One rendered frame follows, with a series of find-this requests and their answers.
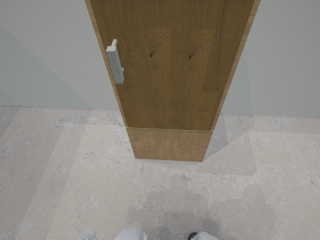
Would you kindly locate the robot left thigh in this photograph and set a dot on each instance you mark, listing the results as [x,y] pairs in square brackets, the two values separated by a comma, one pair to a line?
[131,233]

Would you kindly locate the handle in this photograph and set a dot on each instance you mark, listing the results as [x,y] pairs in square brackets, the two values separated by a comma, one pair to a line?
[114,61]

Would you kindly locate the cupboard door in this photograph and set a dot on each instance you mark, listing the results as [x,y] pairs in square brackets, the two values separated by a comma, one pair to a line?
[177,56]

